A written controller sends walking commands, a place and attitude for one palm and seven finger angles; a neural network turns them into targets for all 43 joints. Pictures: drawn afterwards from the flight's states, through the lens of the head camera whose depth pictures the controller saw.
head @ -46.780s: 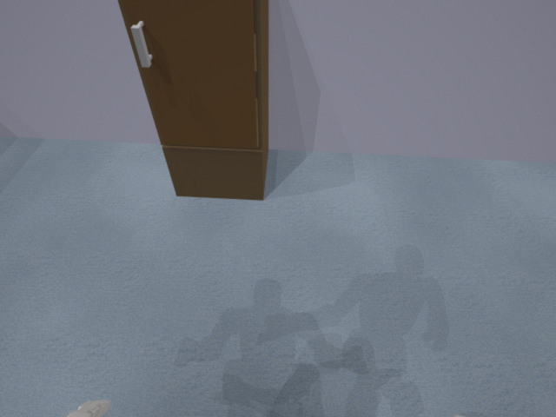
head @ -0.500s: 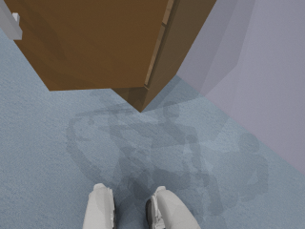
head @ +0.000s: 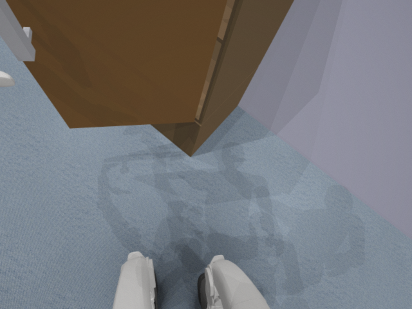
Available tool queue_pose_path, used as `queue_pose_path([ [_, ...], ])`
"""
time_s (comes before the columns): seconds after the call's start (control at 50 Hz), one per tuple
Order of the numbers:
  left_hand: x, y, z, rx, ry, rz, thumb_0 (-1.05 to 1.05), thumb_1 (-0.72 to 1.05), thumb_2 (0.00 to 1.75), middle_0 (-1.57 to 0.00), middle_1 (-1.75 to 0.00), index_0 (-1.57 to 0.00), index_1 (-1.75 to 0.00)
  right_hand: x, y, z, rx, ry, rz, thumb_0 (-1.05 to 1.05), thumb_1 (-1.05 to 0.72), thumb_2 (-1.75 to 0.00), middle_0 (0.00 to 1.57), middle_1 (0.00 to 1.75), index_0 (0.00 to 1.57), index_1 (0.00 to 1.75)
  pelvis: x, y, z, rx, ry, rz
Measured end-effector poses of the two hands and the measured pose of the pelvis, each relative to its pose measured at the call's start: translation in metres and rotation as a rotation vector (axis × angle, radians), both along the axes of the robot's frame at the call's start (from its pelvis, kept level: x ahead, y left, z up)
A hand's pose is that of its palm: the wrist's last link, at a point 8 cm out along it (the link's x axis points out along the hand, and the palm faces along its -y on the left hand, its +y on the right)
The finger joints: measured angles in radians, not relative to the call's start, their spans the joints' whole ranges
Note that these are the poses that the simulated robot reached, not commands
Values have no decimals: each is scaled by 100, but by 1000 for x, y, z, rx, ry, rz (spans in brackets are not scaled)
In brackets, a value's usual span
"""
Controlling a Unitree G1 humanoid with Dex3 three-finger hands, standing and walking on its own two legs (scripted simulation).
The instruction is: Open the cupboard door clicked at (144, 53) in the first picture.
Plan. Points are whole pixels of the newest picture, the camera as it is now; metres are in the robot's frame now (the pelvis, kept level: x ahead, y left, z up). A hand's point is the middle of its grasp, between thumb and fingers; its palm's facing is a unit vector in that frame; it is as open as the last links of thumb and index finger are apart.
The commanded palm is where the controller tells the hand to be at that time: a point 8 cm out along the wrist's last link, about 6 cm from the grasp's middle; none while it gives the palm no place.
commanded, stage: slide the fingers in behind the handle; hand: left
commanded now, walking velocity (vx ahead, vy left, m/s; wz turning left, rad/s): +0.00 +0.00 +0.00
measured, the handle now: (9, 16) +0.59 +0.27 +0.09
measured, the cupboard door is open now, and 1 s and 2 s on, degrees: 47 47 47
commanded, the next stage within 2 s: close the thumb around the handle in 1.06 s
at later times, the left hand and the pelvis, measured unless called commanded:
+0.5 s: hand (2, 40) +0.54 +0.27 +0.10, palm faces +0.05 -1.00 +0.00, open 13.9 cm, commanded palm +0.52 +0.29 +0.09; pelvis +0.01 +0.00 +0.01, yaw +0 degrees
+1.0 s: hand (21, 42) +0.53 +0.25 +0.10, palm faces +0.08 -1.00 -0.01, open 14.0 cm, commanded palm +0.52 +0.28 +0.09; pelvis +0.01 -0.01 +0.01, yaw +1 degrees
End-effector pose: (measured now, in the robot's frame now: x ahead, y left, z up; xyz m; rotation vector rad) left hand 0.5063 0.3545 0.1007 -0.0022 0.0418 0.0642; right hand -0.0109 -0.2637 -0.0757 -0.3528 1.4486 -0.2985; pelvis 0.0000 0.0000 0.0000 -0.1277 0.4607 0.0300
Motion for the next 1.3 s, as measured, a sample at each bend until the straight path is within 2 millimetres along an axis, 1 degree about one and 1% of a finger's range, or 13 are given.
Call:
queue_pose_path([
  [0.22,9,-20,-5,-14,6,-13,-2,-50,30,-30,-120,-30,-120,-1,4,1,14,12,-3,0,-90,-89,20,30,21,30,2,2,3,6,2,3],
  [0.3,10,-23,-6,-12,5,-1,-2,-50,30,-30,-120,-30,-120,-2,5,2,19,4,-12,0,-90,-89,20,30,21,30,4,2,4,7,0,-3],
  [0.46,8,-25,-3,7,-8,-5,-2,-50,30,-30,-120,-30,-121,-4,5,2,32,20,-21,0,-90,-89,20,30,21,30,7,1,5,11,-5,-2],
  [0.56,6,-35,-2,-9,-6,-17,-2,-50,30,-29,-120,-30,-121,-2,4,2,41,24,-14,0,-90,-89,20,30,21,30,8,0,8,15,-13,5],
  [0.76,3,-55,0,-3,-12,-3,-2,-50,30,-29,-120,-30,-120,8,-2,2,49,-25,-7,0,-90,-89,20,30,21,30,8,-4,10,25,-32,3],
  [0.86,2,-57,1,8,-3,14,-2,-50,30,-28,-120,-30,-120,8,-5,0,54,-34,-9,0,-90,-89,20,30,21,30,7,-7,10,29,-37,2],
  [1.02,1,-56,2,11,-9,12,-2,-50,30,-29,-120,-29,-120,3,-10,-3,53,-16,-14,0,-90,-89,20,30,21,30,5,-12,8,33,-32,0],
  [1.2,1,-56,2,7,-8,7,-2,-50,30,-29,-120,-29,-120,-1,-14,-3,44,-7,-19,0,-90,-89,20,30,21,30,5,-15,7,32,-29,0],
  [1.3,3,-55,1,4,-2,9,-2,-42,33,-30,-121,-30,-121,0,-15,-2,39,-12,-18,0,-90,-89,20,30,21,30,5,-15,7,30,-27,0],
])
